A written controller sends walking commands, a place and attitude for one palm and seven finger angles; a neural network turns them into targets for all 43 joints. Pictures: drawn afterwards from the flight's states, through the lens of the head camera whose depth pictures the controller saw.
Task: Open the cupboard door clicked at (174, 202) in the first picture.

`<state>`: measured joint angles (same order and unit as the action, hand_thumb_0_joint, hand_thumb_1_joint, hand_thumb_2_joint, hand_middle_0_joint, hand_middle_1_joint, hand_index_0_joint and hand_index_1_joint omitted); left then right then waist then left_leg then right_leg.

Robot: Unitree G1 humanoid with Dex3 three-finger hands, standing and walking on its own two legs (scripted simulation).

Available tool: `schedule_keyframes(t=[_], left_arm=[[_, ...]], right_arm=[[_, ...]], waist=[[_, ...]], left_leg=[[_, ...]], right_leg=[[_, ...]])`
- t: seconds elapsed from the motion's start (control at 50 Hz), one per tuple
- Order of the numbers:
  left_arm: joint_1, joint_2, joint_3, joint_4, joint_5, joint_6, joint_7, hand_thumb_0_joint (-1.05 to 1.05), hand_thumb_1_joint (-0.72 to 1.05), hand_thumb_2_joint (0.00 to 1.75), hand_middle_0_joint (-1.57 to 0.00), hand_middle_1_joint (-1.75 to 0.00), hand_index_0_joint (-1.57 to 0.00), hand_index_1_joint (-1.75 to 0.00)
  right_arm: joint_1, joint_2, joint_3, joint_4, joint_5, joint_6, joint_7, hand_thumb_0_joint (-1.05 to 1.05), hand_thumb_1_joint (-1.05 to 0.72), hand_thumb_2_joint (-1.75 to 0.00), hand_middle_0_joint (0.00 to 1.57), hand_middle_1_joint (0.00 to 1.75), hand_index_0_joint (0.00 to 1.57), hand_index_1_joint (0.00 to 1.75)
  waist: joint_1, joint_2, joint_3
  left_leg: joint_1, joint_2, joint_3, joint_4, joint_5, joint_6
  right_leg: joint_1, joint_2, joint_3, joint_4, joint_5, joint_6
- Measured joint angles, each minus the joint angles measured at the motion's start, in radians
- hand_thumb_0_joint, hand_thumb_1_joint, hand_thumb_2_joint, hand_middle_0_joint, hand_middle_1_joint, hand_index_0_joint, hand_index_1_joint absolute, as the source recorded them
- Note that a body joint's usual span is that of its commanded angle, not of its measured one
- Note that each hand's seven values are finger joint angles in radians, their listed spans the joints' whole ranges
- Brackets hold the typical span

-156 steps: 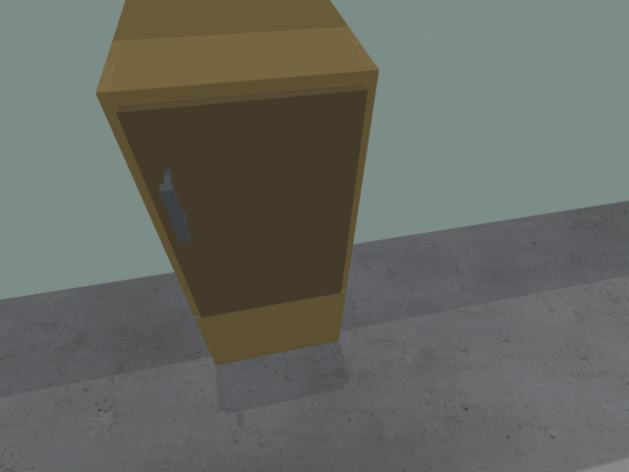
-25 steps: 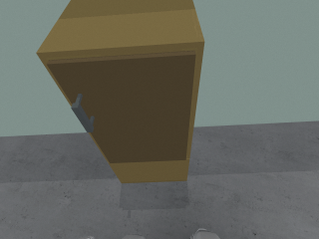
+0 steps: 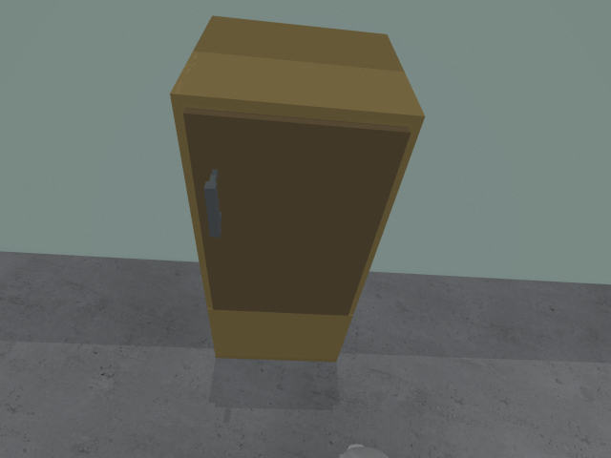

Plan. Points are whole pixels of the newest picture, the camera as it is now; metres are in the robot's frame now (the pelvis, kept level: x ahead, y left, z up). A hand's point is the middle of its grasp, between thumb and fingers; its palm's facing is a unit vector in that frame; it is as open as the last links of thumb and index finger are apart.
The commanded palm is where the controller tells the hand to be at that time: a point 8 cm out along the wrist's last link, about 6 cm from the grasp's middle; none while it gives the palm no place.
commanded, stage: come to a stop and stand still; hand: left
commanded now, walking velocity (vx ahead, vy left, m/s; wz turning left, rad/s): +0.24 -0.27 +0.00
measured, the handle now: (215, 203) +0.55 +0.19 -0.01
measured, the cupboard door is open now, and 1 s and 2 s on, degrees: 0 0 0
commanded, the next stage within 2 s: look again from close up in 1.28 s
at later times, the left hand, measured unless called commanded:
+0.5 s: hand out of the picture +0.09 +0.15 -0.19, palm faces -0.08 -0.98 -0.15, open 7.3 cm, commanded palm none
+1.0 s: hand out of the picture +0.05 +0.17 -0.18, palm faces +0.06 -0.97 -0.25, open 7.3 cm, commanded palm none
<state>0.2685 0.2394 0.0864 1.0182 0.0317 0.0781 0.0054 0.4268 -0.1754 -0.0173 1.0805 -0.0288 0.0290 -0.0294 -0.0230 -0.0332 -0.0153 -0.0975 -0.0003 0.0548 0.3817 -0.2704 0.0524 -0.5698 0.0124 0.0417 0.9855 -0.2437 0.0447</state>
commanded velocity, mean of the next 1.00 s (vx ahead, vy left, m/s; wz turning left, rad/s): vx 0.02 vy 0.01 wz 0.00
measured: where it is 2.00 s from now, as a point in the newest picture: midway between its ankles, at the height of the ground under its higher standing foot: outside the picture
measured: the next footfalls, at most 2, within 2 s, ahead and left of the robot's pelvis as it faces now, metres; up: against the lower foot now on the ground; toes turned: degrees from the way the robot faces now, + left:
right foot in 0.58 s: +0.10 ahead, -0.16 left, +0.00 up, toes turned -8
left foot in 1.02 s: +0.07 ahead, +0.04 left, +0.00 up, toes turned -2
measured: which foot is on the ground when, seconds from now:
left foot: down 0.00-0.60, up 0.62-1.00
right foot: up 0.00-0.56, down 0.58-1.00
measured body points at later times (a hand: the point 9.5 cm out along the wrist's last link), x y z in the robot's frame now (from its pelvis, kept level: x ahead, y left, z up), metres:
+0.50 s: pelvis +0.03 -0.02 +0.00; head +0.05 +0.01 +0.45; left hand +0.10 +0.20 -0.17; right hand -0.12 -0.17 -0.14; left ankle -0.03 +0.07 -0.75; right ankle +0.04 -0.16 -0.71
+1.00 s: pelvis +0.02 -0.03 -0.01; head +0.03 -0.03 +0.44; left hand +0.05 +0.22 -0.17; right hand +0.11 -0.29 -0.15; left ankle +0.02 +0.10 -0.74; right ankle +0.06 -0.15 -0.75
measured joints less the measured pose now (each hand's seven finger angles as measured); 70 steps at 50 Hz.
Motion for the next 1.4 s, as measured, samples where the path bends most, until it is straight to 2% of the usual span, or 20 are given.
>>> schedule_keyframes(t=[0.04, 0.1, 0.2, 0.28, 0.4, 0.54, 0.58, 0.64, 0.68, 0.72, 0.8, 0.86, 0.94, 1.02, 1.06, 1.12, 1.24, 1.3, 1.36, 1.4], left_arm=[[0.015, -0.002, -0.002, 0.006, 0.001, -0.017, -0.007, 0.0, 0.9, 0.9, -0.2, -0.3, -0.2, -0.3], [0.043, -0.008, -0.008, 0.033, 0.001, -0.024, -0.009, 0.0, 0.9, 0.9, -0.2, -0.3, -0.2, -0.3], [0.069, -0.022, -0.015, 0.082, 0.003, -0.004, -0.01, 0.0, 0.91, 0.9, -0.2, -0.3, -0.2, -0.3], [0.051, -0.032, -0.02, 0.095, 0.001, 0.0, -0.007, 0.0, 0.91, 0.9, -0.2, -0.3, -0.2, -0.3], [-0.02, -0.048, -0.033, 0.086, -0.005, -0.014, 0.01, 0.01, 0.92, 0.9, -0.2, -0.3, -0.2, -0.3], [-0.107, -0.065, -0.046, 0.062, -0.017, -0.044, 0.017, 0.01, 0.93, 0.9, -0.2, -0.3, -0.2, -0.3], [-0.12, -0.076, -0.05, 0.051, -0.018, -0.066, 0.019, 0.01, 0.92, 0.9, -0.2, -0.3, -0.2, -0.3], [-0.131, -0.115, -0.062, 0.053, -0.02, -0.097, 0.029, 0.0, 0.92, 0.9, -0.2, -0.3, -0.2, -0.3], [-0.136, -0.13, -0.068, 0.047, -0.017, -0.11, 0.034, 0.0, 0.91, 0.9, -0.2, -0.3, -0.2, -0.3], [-0.145, -0.134, -0.057, 0.033, -0.021, -0.12, 0.048, -0.01, 0.92, 0.9, -0.2, -0.3, -0.2, -0.3], [-0.153, -0.12, -0.044, 0.009, -0.013, -0.112, 0.056, -0.03, 0.94, 0.9, -0.21, -0.3, -0.21, -0.3], [-0.132, -0.102, -0.039, 0.005, -0.004, -0.095, 0.053, -0.03, 0.94, 0.9, -0.21, -0.3, -0.21, -0.3], [-0.085, -0.071, -0.032, 0.011, 0.006, -0.075, 0.041, -0.02, 0.92, 0.9, -0.21, -0.3, -0.21, -0.3], [-0.029, -0.039, -0.028, 0.028, 0.001, -0.06, 0.03, -0.01, 0.91, 0.9, -0.2, -0.3, -0.21, -0.3], [-0.012, -0.02, -0.027, 0.048, -0.008, -0.045, 0.026, 0.0, 0.91, 0.9, -0.2, -0.3, -0.2, -0.3], [0.014, -0.01, -0.029, 0.073, -0.005, -0.032, 0.019, 0.0, 0.91, 0.9, -0.2, -0.3, -0.2, -0.3], [0.049, -0.024, -0.034, 0.094, -0.002, -0.034, 0.001, 0.0, 0.91, 0.9, -0.2, -0.3, -0.2, -0.3], [0.051, -0.037, -0.038, 0.101, -0.003, -0.028, -0.001, 0.0, 0.91, 0.9, -0.2, -0.3, -0.2, -0.3], [0.036, -0.053, -0.045, 0.104, -0.009, -0.032, 0.0, 0.0, 0.91, 0.9, -0.2, -0.3, -0.2, -0.3], [0.028, -0.058, -0.059, 0.091, -0.009, -0.043, 0.002, 0.0, 0.91, 0.9, -0.2, -0.3, -0.2, -0.3]], right_arm=[[0.035, 0.019, 0.011, 0.028, 0.005, -0.013, -0.006, 0.01, -0.91, -0.89, 0.2, 0.3, 0.2, 0.29], [0.07, 0.044, 0.016, 0.051, 0.008, -0.036, -0.019, 0.01, -0.91, -0.89, 0.2, 0.3, 0.2, 0.29], [0.106, 0.083, 0.019, 0.07, 0.005, -0.063, -0.043, 0.01, -0.91, -0.89, 0.2, 0.3, 0.2, 0.29], [0.12, 0.117, 0.026, 0.087, 0.002, -0.074, -0.053, 0.01, -0.91, -0.89, 0.2, 0.3, 0.2, 0.29], [0.122, 0.157, 0.034, 0.108, 0.0, -0.075, -0.052, 0.0, -0.91, -0.89, 0.2, 0.3, 0.2, 0.29], [0.083, 0.158, 0.024, 0.118, -0.003, -0.061, -0.035, 0.0, -0.91, -0.89, 0.2, 0.3, 0.2, 0.3], [0.073, 0.152, 0.018, 0.117, 0.003, -0.06, -0.031, 0.0, -0.91, -0.89, 0.2, 0.3, 0.2, 0.3], [0.023, 0.116, 0.005, 0.111, 0.019, -0.047, -0.023, 0.0, -0.91, -0.89, 0.2, 0.3, 0.2, 0.3], [-0.02, 0.1, -0.004, 0.092, 0.023, -0.034, -0.022, 0.01, -0.91, -0.89, 0.2, 0.3, 0.2, 0.29], [-0.072, 0.084, -0.014, 0.071, 0.025, -0.023, -0.023, 0.01, -0.91, -0.89, 0.2, 0.3, 0.2, 0.29], [-0.179, 0.032, -0.039, 0.02, 0.021, -0.001, -0.017, 0.0, -0.91, -0.89, 0.2, 0.3, 0.2, 0.29], [-0.244, -0.011, -0.055, -0.024, 0.015, 0.011, -0.006, 0.0, -0.91, -0.89, 0.2, 0.3, 0.2, 0.29], [-0.293, -0.042, -0.058, -0.071, 0.014, 0.004, 0.007, 0.0, -0.91, -0.89, 0.2, 0.3, 0.19, 0.29], [-0.29, -0.047, -0.042, -0.088, 0.016, -0.021, 0.013, 0.0, -0.91, -0.89, 0.2, 0.3, 0.19, 0.29], [-0.277, -0.027, -0.032, -0.077, 0.01, -0.033, 0.01, 0.0, -0.91, -0.89, 0.2, 0.3, 0.19, 0.29], [-0.241, 0.004, -0.007, -0.058, 0.001, -0.027, 0.009, 0.0, -0.91, -0.89, 0.2, 0.3, 0.19, 0.29], [-0.196, 0.037, 0.003, -0.024, 0.006, -0.031, -0.014, 0.0, -0.94, -0.89, 0.2, 0.3, 0.2, 0.3], [-0.18, 0.04, -0.001, -0.013, 0.004, -0.034, -0.017, 0.01, -0.93, -0.89, 0.2, 0.3, 0.2, 0.3], [-0.164, 0.038, -0.006, 0.005, 0.002, -0.034, -0.017, 0.01, -0.93, -0.89, 0.2, 0.3, 0.2, 0.3], [-0.149, 0.035, -0.006, 0.014, 0.007, -0.026, -0.014, 0.01, -0.92, -0.89, 0.2, 0.3, 0.2, 0.3]], waist=[[0.0, -0.009, -0.001], [-0.008, -0.026, -0.001], [-0.032, -0.048, -0.001], [-0.042, -0.051, 0.009], [-0.05, -0.033, 0.033], [-0.057, 0.007, 0.053], [-0.049, 0.014, 0.051], [-0.046, 0.074, 0.052], [-0.041, 0.08, 0.056], [-0.023, 0.068, 0.067], [0.014, 0.057, 0.088], [0.03, 0.057, 0.092], [0.049, 0.039, 0.091], [0.064, 0.022, 0.071], [0.063, -0.006, 0.066], [0.063, -0.022, 0.046], [0.052, -0.029, 0.041], [0.036, -0.025, 0.053], [0.015, -0.012, 0.067], [0.012, -0.008, 0.072]], left_leg=[[0.005, -0.002, -0.003, -0.044, 0.029, -0.002], [0.004, -0.008, 0.006, -0.069, 0.045, 0.007], [0.002, -0.009, 0.026, -0.074, 0.04, 0.02], [0.008, 0.001, 0.033, -0.076, 0.033, 0.015], [0.023, 0.014, 0.033, -0.067, 0.013, 0.004], [0.021, 0.016, 0.039, 0.017, -0.058, -0.026], [0.01, 0.012, 0.041, 0.072, -0.098, -0.041], [-0.022, 0.044, 0.016, 0.151, -0.157, -0.061], [-0.068, 0.045, 0.009, 0.227, -0.221, -0.07], [-0.124, 0.039, -0.004, 0.323, -0.261, -0.076], [-0.234, 0.034, -0.033, 0.49, -0.232, -0.089], [-0.282, 0.035, -0.042, 0.544, -0.182, -0.097], [-0.257, 0.037, -0.032, 0.447, -0.151, -0.098], [-0.128, 0.039, -0.023, 0.169, -0.048, -0.087], [-0.111, 0.022, -0.018, 0.144, -0.012, -0.063], [-0.086, 0.015, -0.017, 0.098, 0.013, -0.043], [-0.053, 0.003, -0.006, -0.027, 0.085, -0.037], [-0.06, 0.005, 0.002, -0.039, 0.094, -0.041], [-0.077, 0.011, 0.0, -0.02, 0.087, -0.052], [-0.095, 0.013, 0.005, 0.013, 0.07, -0.064]], right_leg=[[-0.009, 0.013, 0.01, 0.096, 0.055, 0.001], [0.011, 0.019, 0.013, 0.144, 0.086, 0.002], [0.066, 0.0, -0.004, 0.1, 0.064, 0.003], [0.086, -0.017, -0.016, 0.056, 0.035, 0.002], [0.113, -0.045, -0.053, -0.056, -0.018, -0.001], [0.216, -0.052, -0.107, -0.328, -0.051, -0.02], [0.281, -0.053, -0.114, -0.458, 0.034, -0.028], [0.298, -0.024, -0.138, -0.458, -0.021, -0.064], [0.303, -0.027, -0.151, -0.458, -0.022, -0.076], [0.31, -0.036, -0.154, -0.466, -0.013, -0.084], [0.318, -0.049, -0.156, -0.484, 0.009, -0.085], [0.312, -0.056, -0.151, -0.491, 0.024, -0.079], [0.302, -0.067, -0.137, -0.492, 0.042, -0.064], [0.284, -0.067, -0.129, -0.464, 0.04, -0.039], [0.277, -0.074, -0.109, -0.424, -0.019, -0.028], [0.265, -0.056, -0.077, -0.336, -0.121, -0.022], [0.23, -0.043, -0.032, -0.151, -0.102, -0.006], [0.245, -0.049, -0.042, -0.176, -0.134, -0.001], [0.294, -0.05, -0.054, -0.292, -0.156, -0.007], [0.337, -0.05, -0.06, -0.395, -0.119, -0.018]])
